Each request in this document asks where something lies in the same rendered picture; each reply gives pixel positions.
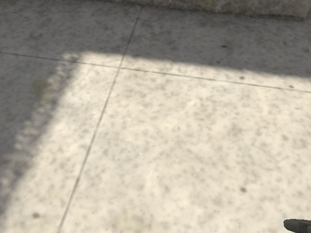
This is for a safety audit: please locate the robot right hand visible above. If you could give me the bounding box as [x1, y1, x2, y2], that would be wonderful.
[284, 218, 311, 233]

